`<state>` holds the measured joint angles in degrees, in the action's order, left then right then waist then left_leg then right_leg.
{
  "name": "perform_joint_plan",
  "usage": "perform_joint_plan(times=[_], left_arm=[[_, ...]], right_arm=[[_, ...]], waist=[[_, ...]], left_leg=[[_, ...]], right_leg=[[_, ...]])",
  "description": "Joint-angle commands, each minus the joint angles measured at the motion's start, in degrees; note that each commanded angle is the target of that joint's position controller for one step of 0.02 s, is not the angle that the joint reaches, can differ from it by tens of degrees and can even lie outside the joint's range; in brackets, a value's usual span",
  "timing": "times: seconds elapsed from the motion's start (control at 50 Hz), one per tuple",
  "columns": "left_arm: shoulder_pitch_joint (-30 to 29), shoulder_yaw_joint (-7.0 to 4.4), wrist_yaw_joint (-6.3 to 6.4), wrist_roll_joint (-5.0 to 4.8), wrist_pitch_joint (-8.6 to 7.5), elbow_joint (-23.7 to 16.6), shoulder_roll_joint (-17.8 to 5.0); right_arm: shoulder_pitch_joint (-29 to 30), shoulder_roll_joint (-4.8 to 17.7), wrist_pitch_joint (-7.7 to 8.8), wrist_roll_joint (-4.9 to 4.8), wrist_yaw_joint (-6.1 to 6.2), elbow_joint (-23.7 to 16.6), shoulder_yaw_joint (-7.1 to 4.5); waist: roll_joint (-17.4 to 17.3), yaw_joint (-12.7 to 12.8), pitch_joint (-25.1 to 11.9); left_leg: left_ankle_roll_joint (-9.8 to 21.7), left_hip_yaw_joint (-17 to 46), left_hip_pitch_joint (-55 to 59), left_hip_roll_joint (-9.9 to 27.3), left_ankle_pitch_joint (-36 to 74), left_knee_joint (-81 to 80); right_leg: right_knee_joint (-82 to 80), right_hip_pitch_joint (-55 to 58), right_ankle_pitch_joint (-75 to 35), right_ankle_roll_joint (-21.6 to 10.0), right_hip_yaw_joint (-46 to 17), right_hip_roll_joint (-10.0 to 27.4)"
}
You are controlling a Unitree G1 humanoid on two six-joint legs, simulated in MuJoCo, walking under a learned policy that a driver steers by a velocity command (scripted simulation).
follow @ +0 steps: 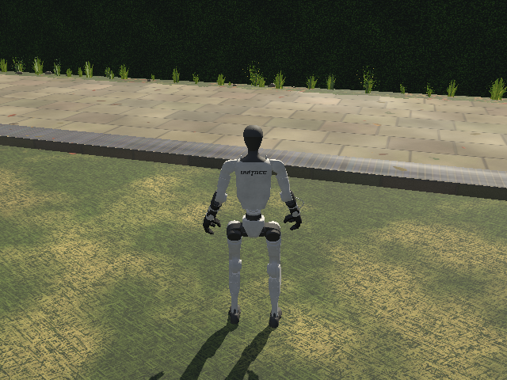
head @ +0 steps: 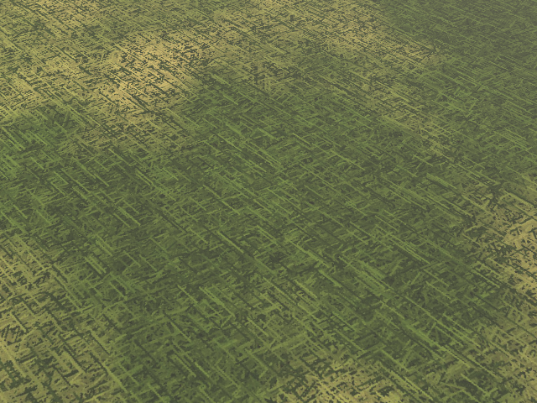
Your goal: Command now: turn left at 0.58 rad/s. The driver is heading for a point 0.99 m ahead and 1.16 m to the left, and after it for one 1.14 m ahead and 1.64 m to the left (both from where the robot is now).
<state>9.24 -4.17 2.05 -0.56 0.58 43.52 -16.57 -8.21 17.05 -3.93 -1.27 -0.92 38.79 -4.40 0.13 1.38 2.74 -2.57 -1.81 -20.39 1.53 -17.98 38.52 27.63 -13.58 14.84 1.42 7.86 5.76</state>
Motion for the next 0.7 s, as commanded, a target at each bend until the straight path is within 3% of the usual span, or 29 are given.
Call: perform_joint_plan(times=[0.02,0.04,0.06,0.08,0.1,0.12,0.14,0.2,0.28,0.4,0.46,0.48,0.5,0.52,0.54,0.56,0.6,0.62,0.66,0.7], left_arm=[[1.8,-2.7,-0.31,-1.01,-0.83,-1.4,-9.3],[3.1,-1.84,-0.72,1.13,-1.0,-1.9,-6.2],[-0.2,-0.79,-0.63,2.94,-1.23,-5.6,-3.9],[-4.7,-1.7,-0.27,1.87,-1.36,-6.3,-7.1],[-5.3,-2.16,-0.09,0.51,-1.12,-6.2,-8.1],[-3.9,-2.42,0.45,0.56,-0.79,-5.0,-8.1],[-3.1,-2.71,0.93,1.05,-0.41,-4.5,-8.7],[-0.5,-2.68,0.68,1.14,-0.72,-4.4,-7.6],[-2.8,-1.83,0.34,0.96,-1.14,-5.6,-5.8],[-3.3,-1.88,-0.9,0.26,-2.2,-6.8,-6.4],[-0.3,-2.17,-1.64,0.05,-2.97,-6.5,-6.3],[1.5,-2.47,-1.68,0.28,-3.17,-6.0,-6.8],[3.0,-3.24,-1.36,1.11,-3.03,-6.2,-10.0],[1.1,-4.11,-1.13,2.32,-2.28,-6.4,-14.9],[1.1,-3.53,-1.22,3.14,-2.39,-7.4,-11.8],[-1.1,-2.53,-0.95,2.74,-2.47,-8.2,-9.1],[-4.6,-1.8,-0.43,1.28,-2.19,-9.0,-6.7],[-4.5,-1.53,-0.13,1.02,-1.99,-9.0,-6.5],[-2.8,-1.62,0.34,1.46,-1.36,-8.7,-7.0],[-0.5,-2.09,0.64,1.64,-0.84,-8.1,-8.0]], right_arm=[[-5.0,6.8,0.43,0.17,-0.03,-2.7,-2.64],[-7.6,12.7,0.55,0.12,0.92,-2.9,-4.31],[-7.1,17.3,1.13,1.44,1.14,-4.5,-4.74],[-8.5,14.2,2.41,2.7,0.59,-4.5,-4.09],[-5.8,12.8,3.33,2.58,0.61,-4.2,-3.44],[-2.1,11.3,3.61,1.53,1.05,-4.5,-3.16],[0.2,9.7,3.46,0.55,1.4,-5.0,-2.49],[0.6,9.2,3.09,1.05,2.19,-5.4,-2.02],[-0.7,10.3,2.84,0.7,2.83,-5.3,-2.4],[-0.1,11.4,2.07,0.56,2.19,-6.1,-2.78],[1.8,10.9,1.57,-0.25,2.22,-6.7,-2.63],[2.3,10.1,1.41,-0.63,2.47,-7.0,-2.4],[0.3,7.7,1.47,-0.21,2.6,-7.2,-1.72],[-2.4,5.8,1.87,-0.2,2.45,-8.1,-1.39],[-2.7,10.7,2.43,0.59,2.5,-7.3,-2.91],[-3.6,13.2,2.33,0.28,2.35,-6.2,-4.02],[-4.8,11.1,1.07,0.09,2.61,-4.4,-4.01],[-4.6,9.5,0.64,-0.07,2.46,-4.4,-3.61],[-2.2,7.4,0.56,-0.52,2.14,-5.8,-2.89],[0.4,6.4,0.77,-0.41,1.86,-7.4,-2.33]], waist=[[6.3,-2.3,-7.6],[-6.9,-1.8,-9.2],[-18.9,-2.1,-9.8],[-11.2,-6.3,-13.0],[-9.0,-4.4,-9.9],[-6.5,-2.5,-8.0],[-6.8,-1.6,-6.9],[-7.6,-0.3,-8.2],[-7.9,-1.6,-7.8],[-9.5,-2.5,-7.2],[-9.4,-0.4,-8.0],[-8.7,0.7,-8.2],[-3.0,-0.1,-10.2],[13.8,-3.8,-8.0],[13.7,-1.8,-7.9],[9.4,-2.7,-7.0],[7.0,-3.3,-4.7],[7.3,-2.8,-4.0],[8.7,-1.3,-3.8],[9.7,0.6,-5.0]], left_leg=[[4.8,-1.2,11.4,-2.5,12.9,-15.8],[9.0,13.7,22.5,7.9,31.7,-17.4],[21.0,30.8,25.4,20.9,47.4,-15.7],[24.5,30.3,22.4,20.7,40.0,-17.8],[21.3,25.1,19.4,17.0,33.6,-18.6],[17.7,21.7,17.1,13.5,27.4,-18.7],[16.0,20.3,14.9,12.0,25.6,-19.0],[15.9,18.7,11.5,9.3,25.8,-19.3],[15.8,21.2,12.3,8.4,20.5,-18.5],[15.8,28.6,9.4,7.9,18.7,-16.7],[13.6,31.2,9.8,5.9,21.5,-13.5],[11.5,30.3,7.6,4.0,18.5,-11.6],[8.2,26.6,2.1,0.7,7.4,-5.2],[4.3,14.4,-10.0,-9.3,-12.8,5.4],[1.4,11.8,-13.1,-7.5,-20.1,19.6],[0.3,11.7,-13.3,-5.4,-16.5,26.7],[-1.8,10.1,-14.6,-4.2,-9.6,31.6],[-2.5,9.2,-15.1,-3.9,-7.6,32.6],[-3.5,6.0,-15.4,-3.1,-5.1,28.4],[-4.1,4.8,-15.7,-1.6,-5.3,22.7]], right_leg=[[3.5,2.3,-17.6,-6.1,-4.7,9.8],[18.1,-10.5,-0.6,-0.4,0.8,4.3],[31.5,-25.9,25.1,3.4,-1.4,-3.9],[39.7,-26.3,24.8,3.1,-9.5,-3.8],[41.1,-26.6,19.8,2.2,-11.0,-2.9],[39.4,-26.7,14.7,1.9,-11.5,-2.3],[37.8,-26.0,11.4,2.2,-11.8,-2.2],[36.5,-21.2,5.6,3.0,-11.3,-4.4],[24.4,-19.7,3.7,3.7,-12.2,-5.4],[12.5,-11.6,6.2,2.8,-12.9,-7.8],[0.3,-4.8,1.0,1.3,-12.3,-8.3],[-6.3,0.4,-6.0,0.3,-12.2,-7.1],[-7.8,7.8,-10.9,-2.7,-18.6,1.6],[-9.1,10.8,-23.2,-11.1,-31.8,12.7],[-9.9,8.3,-25.8,-17.7,-37.2,18.5],[-9.4,6.5,-24.1,-17.1,-32.3,16.6],[-8.7,5.5,-18.8,-12.9,-22.8,10.2],[-8.8,5.2,-19.8,-12.6,-20.0,9.1],[-9.4,6.6,-20.3,-13.0,-15.9,7.6],[-9.1,10.6,-21.8,-14.1,-15.2,9.1]])
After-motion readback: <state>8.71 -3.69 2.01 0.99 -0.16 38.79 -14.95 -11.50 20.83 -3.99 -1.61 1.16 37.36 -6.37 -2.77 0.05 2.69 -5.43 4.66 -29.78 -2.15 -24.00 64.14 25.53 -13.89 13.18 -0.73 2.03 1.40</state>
